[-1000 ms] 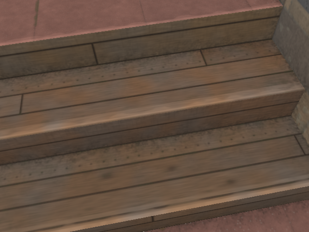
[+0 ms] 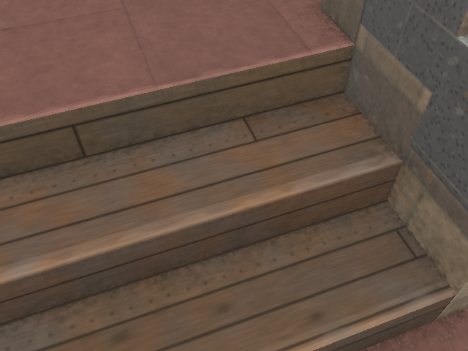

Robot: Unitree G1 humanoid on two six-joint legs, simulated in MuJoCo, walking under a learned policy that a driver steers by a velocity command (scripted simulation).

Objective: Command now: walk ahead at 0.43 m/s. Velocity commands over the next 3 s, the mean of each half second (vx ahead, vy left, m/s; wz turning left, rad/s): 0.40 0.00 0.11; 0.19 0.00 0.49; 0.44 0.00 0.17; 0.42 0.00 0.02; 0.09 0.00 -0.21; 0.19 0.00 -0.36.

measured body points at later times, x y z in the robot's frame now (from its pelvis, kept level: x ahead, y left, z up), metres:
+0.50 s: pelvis +0.20 +0.01 +0.00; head +0.22 +0.02 +0.45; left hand +0.09 +0.24 -0.15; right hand +0.38 -0.20 -0.12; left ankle +0.22 +0.12 -0.45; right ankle +0.07 -0.10 -0.74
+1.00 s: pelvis +0.40 +0.12 +0.14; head +0.42 +0.14 +0.59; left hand +0.52 +0.37 +0.04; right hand +0.49 -0.12 +0.01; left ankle +0.42 +0.15 -0.57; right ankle +0.51 -0.05 -0.30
